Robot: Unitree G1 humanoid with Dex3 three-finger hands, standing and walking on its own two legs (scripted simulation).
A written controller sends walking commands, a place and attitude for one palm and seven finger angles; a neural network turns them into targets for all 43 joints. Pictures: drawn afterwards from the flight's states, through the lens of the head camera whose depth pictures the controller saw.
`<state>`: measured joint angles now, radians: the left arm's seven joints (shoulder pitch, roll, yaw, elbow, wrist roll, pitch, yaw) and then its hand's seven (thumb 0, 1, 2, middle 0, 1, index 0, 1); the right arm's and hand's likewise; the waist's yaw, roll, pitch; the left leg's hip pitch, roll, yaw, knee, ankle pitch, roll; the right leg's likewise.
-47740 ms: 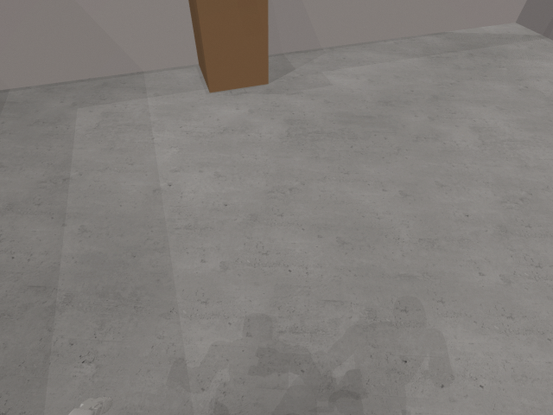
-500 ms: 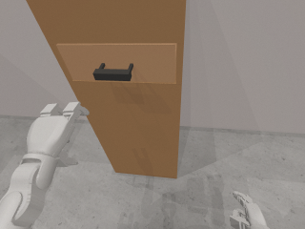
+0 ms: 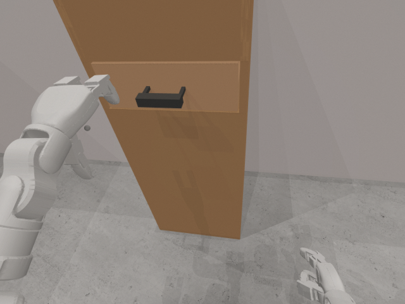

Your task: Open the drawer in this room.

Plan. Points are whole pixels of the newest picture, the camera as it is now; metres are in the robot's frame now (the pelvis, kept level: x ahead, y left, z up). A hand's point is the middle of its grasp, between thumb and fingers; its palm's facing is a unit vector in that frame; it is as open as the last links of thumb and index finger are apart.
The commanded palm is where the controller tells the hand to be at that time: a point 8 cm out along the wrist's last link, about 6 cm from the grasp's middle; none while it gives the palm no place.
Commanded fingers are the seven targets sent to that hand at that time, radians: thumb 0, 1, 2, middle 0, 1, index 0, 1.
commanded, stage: raise the hand with hooked fingers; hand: left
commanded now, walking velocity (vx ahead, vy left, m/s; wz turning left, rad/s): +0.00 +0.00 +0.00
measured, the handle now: (162, 95) +0.57 +0.20 +0.13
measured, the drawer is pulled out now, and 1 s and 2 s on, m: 0.00 0.00 0.00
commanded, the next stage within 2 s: move the hooked fingers above the handle in 0.30 s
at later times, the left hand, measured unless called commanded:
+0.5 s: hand (95, 133) +0.33 +0.24 +0.20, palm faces +0.12 -0.06 -0.99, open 13.8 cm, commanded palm +0.30 +0.23 +0.27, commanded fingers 0.00 -0.50 0.30 -0.30 -1.20 -0.30 -1.20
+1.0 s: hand (123, 116) +0.39 +0.21 +0.19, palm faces +0.08 -0.05 -1.00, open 13.8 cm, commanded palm +0.36 +0.22 +0.26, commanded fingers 0.00 -0.50 0.30 -0.30 -1.20 -0.30 -1.20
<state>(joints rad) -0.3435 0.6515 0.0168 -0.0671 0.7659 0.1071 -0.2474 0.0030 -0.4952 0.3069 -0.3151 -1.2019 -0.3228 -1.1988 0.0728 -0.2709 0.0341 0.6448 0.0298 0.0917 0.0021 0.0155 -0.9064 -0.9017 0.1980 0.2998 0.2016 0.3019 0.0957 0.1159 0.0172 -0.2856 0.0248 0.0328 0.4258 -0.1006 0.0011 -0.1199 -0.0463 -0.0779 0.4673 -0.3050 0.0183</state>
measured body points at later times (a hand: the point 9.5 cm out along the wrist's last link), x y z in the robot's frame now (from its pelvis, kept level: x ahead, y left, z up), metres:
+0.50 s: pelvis +0.00 +0.00 +0.00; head +0.01 -0.04 +0.45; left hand +0.32 +0.24 +0.26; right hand +0.22 -0.21 -0.10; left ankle +0.08 +0.12 -0.74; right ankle -0.03 -0.13 -0.74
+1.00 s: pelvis +0.02 +0.00 +0.00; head +0.03 -0.04 +0.45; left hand +0.38 +0.21 +0.25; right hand +0.19 -0.24 -0.12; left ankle +0.08 +0.12 -0.74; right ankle -0.03 -0.13 -0.74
